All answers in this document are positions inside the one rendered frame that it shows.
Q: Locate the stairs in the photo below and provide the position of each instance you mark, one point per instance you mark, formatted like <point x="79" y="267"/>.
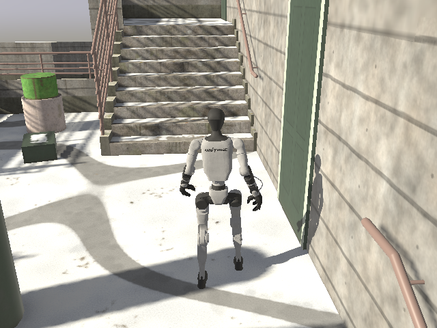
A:
<point x="170" y="77"/>

